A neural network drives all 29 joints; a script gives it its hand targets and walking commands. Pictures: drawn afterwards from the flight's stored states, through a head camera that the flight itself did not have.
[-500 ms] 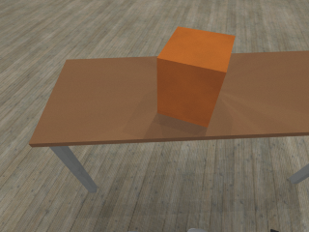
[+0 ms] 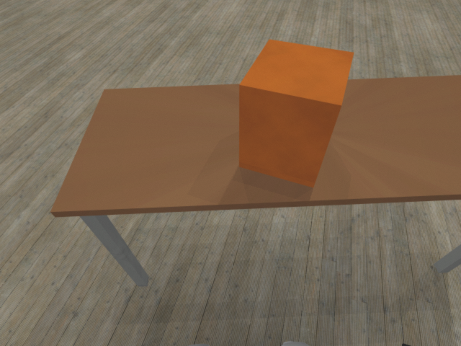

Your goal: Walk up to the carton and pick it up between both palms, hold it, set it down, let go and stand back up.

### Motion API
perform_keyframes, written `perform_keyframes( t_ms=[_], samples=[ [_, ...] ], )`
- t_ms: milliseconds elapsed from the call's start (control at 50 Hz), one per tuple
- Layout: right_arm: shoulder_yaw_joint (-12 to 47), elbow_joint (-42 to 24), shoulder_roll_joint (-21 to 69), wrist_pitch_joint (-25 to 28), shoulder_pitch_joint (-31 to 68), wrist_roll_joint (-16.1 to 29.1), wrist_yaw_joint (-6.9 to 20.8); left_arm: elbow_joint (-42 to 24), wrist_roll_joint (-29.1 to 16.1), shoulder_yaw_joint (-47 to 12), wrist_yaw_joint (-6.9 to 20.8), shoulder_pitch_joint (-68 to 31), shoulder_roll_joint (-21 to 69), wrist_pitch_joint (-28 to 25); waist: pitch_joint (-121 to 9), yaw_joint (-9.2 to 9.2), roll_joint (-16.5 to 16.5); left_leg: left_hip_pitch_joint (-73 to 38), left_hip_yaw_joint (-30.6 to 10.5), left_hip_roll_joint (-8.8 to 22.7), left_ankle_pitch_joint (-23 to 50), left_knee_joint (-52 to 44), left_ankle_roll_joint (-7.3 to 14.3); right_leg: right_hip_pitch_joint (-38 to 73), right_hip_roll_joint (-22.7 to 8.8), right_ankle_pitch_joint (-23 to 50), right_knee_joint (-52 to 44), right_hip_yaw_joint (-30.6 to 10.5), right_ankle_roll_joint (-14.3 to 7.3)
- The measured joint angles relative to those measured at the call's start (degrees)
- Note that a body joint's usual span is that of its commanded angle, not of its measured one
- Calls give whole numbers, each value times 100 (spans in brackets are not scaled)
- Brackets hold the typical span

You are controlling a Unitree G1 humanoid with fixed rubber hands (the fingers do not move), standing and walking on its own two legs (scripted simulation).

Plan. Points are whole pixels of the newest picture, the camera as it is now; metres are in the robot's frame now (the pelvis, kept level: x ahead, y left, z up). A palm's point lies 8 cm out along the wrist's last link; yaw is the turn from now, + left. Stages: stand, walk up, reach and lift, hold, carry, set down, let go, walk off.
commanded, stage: walk up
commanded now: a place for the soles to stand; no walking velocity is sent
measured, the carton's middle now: (291, 114) +0.63 -0.13 +0.03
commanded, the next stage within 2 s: none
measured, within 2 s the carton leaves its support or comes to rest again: neither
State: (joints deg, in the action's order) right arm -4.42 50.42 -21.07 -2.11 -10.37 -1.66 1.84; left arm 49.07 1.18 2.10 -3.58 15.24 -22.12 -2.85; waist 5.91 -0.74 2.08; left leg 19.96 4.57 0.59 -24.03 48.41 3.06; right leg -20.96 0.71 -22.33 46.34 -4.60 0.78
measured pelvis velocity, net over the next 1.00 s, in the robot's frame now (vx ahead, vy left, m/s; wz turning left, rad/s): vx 0.00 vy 0.00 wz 0.00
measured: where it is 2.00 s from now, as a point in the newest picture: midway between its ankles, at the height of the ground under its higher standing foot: outside the picture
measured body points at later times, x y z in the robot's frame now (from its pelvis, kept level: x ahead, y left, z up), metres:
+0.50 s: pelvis +0.00 +0.00 +0.00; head +0.03 +0.01 +0.45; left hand +0.08 +0.32 -0.11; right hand +0.10 -0.31 -0.11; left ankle +0.01 +0.08 -0.70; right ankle +0.02 -0.15 -0.69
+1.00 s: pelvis +0.00 +0.00 +0.00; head +0.03 +0.01 +0.45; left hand +0.08 +0.33 -0.11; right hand +0.10 -0.31 -0.11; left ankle +0.01 +0.08 -0.70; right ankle +0.00 -0.15 -0.69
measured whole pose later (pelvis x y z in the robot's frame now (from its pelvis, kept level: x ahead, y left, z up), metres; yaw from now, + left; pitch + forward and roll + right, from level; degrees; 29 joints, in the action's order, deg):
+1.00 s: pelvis +0.00 +0.00 +0.00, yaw +0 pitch -3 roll -1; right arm -4.1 50.5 -21.1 -0.5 -10.3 -1.7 1.8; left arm 49.2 1.2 2.1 -3.5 14.9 -22.5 -2.4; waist 6.0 -0.7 0.9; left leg 20.1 4.6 -0.3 -25.3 47.9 3.7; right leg -21.1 0.7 -28.9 52.8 -4.4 0.9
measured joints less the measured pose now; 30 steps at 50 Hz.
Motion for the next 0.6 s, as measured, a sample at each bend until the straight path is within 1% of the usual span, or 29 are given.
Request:
perform_keyframes(
  t_ms=[80,160,200,220,240,280,320,360,400,420,440,460,540,600],
  samples=[
    [15,3,0,121,0,-11,5,2,0,0,0,-4,-24,48,1,-1,-67,-9,-3,-42,-173,0,63,-63,16,-528,507,3,0],
    [20,4,0,178,0,-30,-44,0,0,0,0,-3,-43,60,2,0,-180,-8,0,-50,-187,-1,64,-68,16,-613,693,1,0],
    [21,4,1,185,0,-27,-57,-2,0,0,0,-2,-45,61,0,2,-225,-6,4,-51,-190,-1,61,-50,15,-618,444,-2,0],
    [21,4,2,182,0,-18,-58,-3,0,-1,0,0,-46,61,-2,3,-244,-5,7,-52,-191,-2,49,4,12,-413,124,-5,-11],
    [20,5,1,175,2,-1,-60,0,0,-1,0,-2,-37,59,1,1,-236,-7,-1,-37,-191,-2,26,28,23,-42,-17,3,-1],
    [19,6,0,140,8,44,-61,2,0,0,1,-2,-8,32,2,1,-200,-6,-1,-8,-140,-1,-5,25,47,21,-22,5,22],
    [15,7,1,71,9,74,-67,3,0,0,1,-2,-6,-20,2,2,-183,-6,-6,-8,-602,44,-27,24,34,-37,-24,3,22],
    [9,6,0,16,8,76,-65,4,0,0,1,-2,-6,-29,3,1,-155,-1,-9,-19,-776,66,-40,24,14,-57,-25,4,22],
    [4,4,0,13,8,71,-50,4,0,0,1,-2,-6,-29,5,1,-115,11,-9,-22,-555,53,-40,25,11,-58,-18,5,22],
    [1,3,-1,18,8,64,-44,3,0,0,1,-3,-5,-29,5,1,-93,10,-10,-21,-200,-5,-40,20,12,-65,0,6,26],
    [4,6,0,32,6,46,-34,4,0,0,1,-13,-5,-26,8,1,-87,8,-8,-33,-23,-17,-16,19,3,-72,21,4,28],
    [9,6,0,56,6,32,-18,4,0,0,1,-19,-5,-23,8,1,-86,2,-9,-45,-42,-18,17,14,0,-72,41,5,26],
    [38,7,0,164,5,7,-3,6,0,0,1,-27,-41,37,9,0,-140,1,-11,-63,-162,-18,65,-40,1,-616,606,7,26],
    [43,7,0,194,6,-13,-41,4,0,0,1,-26,-52,42,9,1,-204,3,-6,-63,-157,-18,65,-44,0,-665,719,4,26]
  ],
)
